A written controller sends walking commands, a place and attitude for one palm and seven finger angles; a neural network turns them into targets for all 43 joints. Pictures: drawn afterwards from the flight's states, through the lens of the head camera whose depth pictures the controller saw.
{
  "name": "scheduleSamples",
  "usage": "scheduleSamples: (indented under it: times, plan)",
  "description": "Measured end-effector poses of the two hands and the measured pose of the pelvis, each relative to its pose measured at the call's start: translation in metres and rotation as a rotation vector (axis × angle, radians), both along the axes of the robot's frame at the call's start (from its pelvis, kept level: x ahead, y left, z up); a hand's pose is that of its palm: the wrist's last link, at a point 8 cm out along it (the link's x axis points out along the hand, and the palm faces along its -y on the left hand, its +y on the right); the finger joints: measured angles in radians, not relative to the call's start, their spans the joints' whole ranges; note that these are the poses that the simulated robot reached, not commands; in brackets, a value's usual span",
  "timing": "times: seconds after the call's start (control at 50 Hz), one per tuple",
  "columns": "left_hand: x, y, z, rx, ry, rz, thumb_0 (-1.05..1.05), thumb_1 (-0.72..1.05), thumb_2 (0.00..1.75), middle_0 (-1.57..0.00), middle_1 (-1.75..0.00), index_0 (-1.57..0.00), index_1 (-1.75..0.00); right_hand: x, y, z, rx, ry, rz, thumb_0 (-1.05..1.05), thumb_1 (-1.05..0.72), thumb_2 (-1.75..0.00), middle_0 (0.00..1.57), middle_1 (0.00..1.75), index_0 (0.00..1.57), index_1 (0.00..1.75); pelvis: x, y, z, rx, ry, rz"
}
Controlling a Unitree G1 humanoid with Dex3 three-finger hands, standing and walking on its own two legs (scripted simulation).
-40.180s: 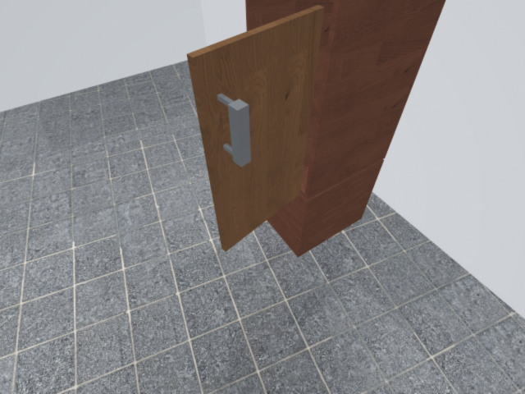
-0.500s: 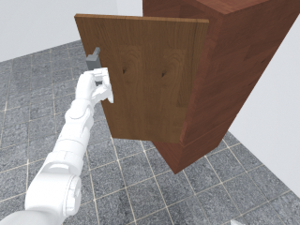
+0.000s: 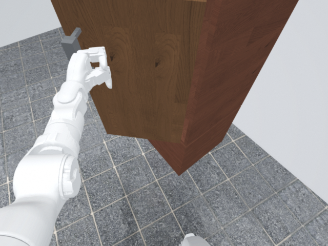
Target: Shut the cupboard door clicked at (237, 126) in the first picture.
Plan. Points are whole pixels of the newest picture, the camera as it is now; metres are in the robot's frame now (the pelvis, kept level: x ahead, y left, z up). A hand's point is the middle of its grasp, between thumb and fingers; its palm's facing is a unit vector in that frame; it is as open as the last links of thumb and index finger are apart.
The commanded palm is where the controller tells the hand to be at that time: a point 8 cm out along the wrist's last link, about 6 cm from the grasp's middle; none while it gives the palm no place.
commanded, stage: push the door shut along its arc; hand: left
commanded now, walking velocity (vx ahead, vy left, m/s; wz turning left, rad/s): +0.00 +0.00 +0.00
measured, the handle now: (82, 58) +0.57 +0.16 +0.13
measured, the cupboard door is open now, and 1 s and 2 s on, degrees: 43 25 20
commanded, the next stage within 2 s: pull the fist back off the door in 0.86 s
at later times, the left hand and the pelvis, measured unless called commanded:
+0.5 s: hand (116, 58) +0.55 +0.07 +0.14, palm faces -0.30 -0.95 +0.00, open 3.1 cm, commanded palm +0.56 +0.11 +0.13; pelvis +0.00 +0.00 -0.01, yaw +1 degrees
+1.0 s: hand (131, 46) +0.59 +0.03 +0.14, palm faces -0.35 -0.94 +0.04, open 3.5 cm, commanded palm +0.60 +0.06 +0.13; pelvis +0.00 +0.01 -0.03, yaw +1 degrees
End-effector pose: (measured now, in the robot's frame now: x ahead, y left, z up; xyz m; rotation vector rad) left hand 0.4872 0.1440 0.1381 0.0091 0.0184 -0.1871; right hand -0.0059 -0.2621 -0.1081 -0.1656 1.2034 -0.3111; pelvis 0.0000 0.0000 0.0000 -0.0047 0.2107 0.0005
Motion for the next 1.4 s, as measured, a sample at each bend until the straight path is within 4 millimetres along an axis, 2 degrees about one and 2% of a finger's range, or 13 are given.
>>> scheduleSamples:
  times: [0.22, 0.34, 0.56, 0.98, 1.04, 1.12, 1.16, 1.22, 1.28, 1.34, 1.4]
  plan:
    - [0.026, -0.015, 0.002, -0.013, 0.035, -0.058, 0.02, 0.90, 0.90, -1.30, -1.50, -1.30, -1.50, -0.015, -0.001, 0.000, -0.015, 0.037, -0.016, 0.01, -0.91, -0.89, 0.20, 0.30, 0.20, 0.30, -0.003, 0.000, -0.005, -0.004, 0.043, -0.001]
    - [0.043, -0.016, 0.003, 0.000, 0.024, -0.089, 0.02, 0.90, 0.91, -1.30, -1.50, -1.30, -1.50, -0.031, -0.001, 0.000, -0.030, 0.090, -0.032, 0.01, -0.91, -0.89, 0.20, 0.30, 0.20, 0.30, -0.004, 0.002, -0.009, -0.007, 0.080, -0.001]
    - [0.062, -0.024, 0.004, 0.004, 0.044, -0.131, 0.01, 0.93, 0.95, -1.30, -1.50, -1.30, -1.50, -0.059, 0.007, 0.000, -0.035, 0.208, -0.037, 0.01, -0.91, -0.89, 0.20, 0.30, 0.20, 0.30, -0.004, 0.006, -0.015, -0.019, 0.124, 0.017]
    - [0.096, -0.058, 0.006, 0.009, 0.048, -0.199, 0.03, 1.03, 1.00, -1.30, -1.50, -1.30, -1.50, -0.077, 0.017, -0.005, -0.033, 0.292, -0.064, 0.01, -0.91, -0.89, 0.20, 0.30, 0.20, 0.30, -0.002, 0.006, -0.026, -0.027, 0.191, 0.022]
    - [0.102, -0.059, 0.002, -0.111, 0.079, -0.035, 0.03, 0.99, 0.98, -1.30, -1.50, -1.30, -1.50, -0.078, 0.019, -0.005, -0.014, 0.299, -0.039, 0.01, -0.91, -0.89, 0.20, 0.30, 0.20, 0.30, 0.000, 0.006, -0.028, -0.035, 0.217, 0.022]
    - [0.101, -0.061, 0.000, -0.089, 0.049, 0.246, 0.02, 0.94, 0.95, -1.30, -1.50, -1.30, -1.50, -0.076, 0.027, -0.008, 0.048, 0.298, 0.015, 0.01, -0.91, -0.89, 0.20, 0.30, 0.20, 0.30, 0.004, 0.004, -0.030, -0.035, 0.242, 0.021]
    - [0.097, -0.066, 0.000, -0.022, -0.009, 0.308, 0.02, 0.93, 0.94, -1.30, -1.50, -1.30, -1.50, -0.074, 0.031, -0.010, 0.082, 0.299, 0.026, 0.01, -0.91, -0.89, 0.20, 0.30, 0.20, 0.30, 0.006, 0.003, -0.031, -0.033, 0.246, 0.019]
    - [0.091, -0.079, -0.002, 0.041, -0.044, 0.290, 0.02, 0.92, 0.92, -1.30, -1.50, -1.30, -1.50, -0.072, 0.035, -0.013, 0.117, 0.302, 0.009, 0.01, -0.91, -0.89, 0.20, 0.30, 0.20, 0.30, 0.008, 0.001, -0.029, -0.027, 0.234, 0.016]
    - [0.085, -0.089, -0.010, 0.034, 0.022, 0.254, 0.02, 0.91, 0.91, -1.30, -1.50, -1.30, -1.50, -0.067, 0.037, -0.012, 0.127, 0.295, -0.018, 0.01, -0.91, -0.89, 0.20, 0.30, 0.20, 0.30, 0.011, -0.001, -0.023, -0.021, 0.211, 0.010]
    - [0.079, -0.091, -0.012, -0.012, 0.060, 0.264, 0.02, 0.91, 0.91, -1.30, -1.50, -1.30, -1.50, -0.059, 0.035, -0.009, 0.123, 0.264, -0.028, 0.01, -0.91, -0.89, 0.20, 0.30, 0.20, 0.30, 0.014, -0.001, -0.016, -0.015, 0.187, 0.000]
    - [0.071, -0.086, -0.002, -0.018, -0.003, 0.284, 0.02, 0.90, 0.91, -1.30, -1.50, -1.30, -1.50, -0.050, 0.031, -0.008, 0.121, 0.225, -0.021, 0.01, -0.91, -0.89, 0.20, 0.30, 0.20, 0.30, 0.018, -0.002, -0.012, -0.009, 0.164, -0.009]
